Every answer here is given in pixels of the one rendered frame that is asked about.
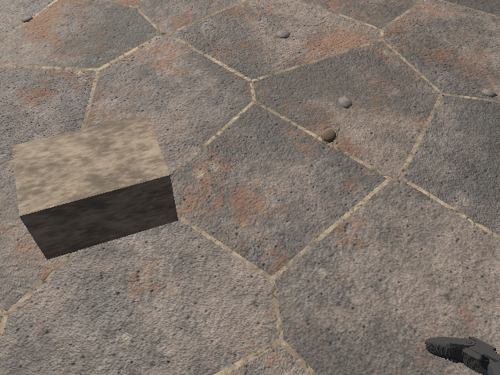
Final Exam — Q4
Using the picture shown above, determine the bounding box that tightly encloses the right robot hand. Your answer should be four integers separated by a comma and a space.
425, 336, 500, 375

